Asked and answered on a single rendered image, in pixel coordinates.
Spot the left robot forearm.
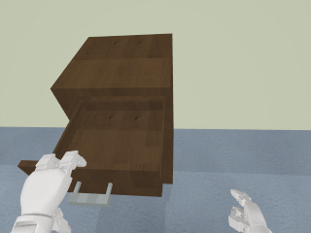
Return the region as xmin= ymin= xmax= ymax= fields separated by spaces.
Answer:
xmin=11 ymin=213 xmax=54 ymax=233

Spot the handle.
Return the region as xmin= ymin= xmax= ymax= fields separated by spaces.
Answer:
xmin=67 ymin=182 xmax=113 ymax=208

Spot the robot left hand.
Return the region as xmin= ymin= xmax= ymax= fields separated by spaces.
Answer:
xmin=20 ymin=150 xmax=87 ymax=233

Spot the drawer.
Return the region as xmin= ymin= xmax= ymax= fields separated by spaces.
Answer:
xmin=18 ymin=100 xmax=166 ymax=197

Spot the cabinet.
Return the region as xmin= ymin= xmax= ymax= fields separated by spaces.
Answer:
xmin=50 ymin=33 xmax=174 ymax=184

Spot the robot right hand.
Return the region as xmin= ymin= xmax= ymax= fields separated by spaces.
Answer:
xmin=228 ymin=189 xmax=267 ymax=233

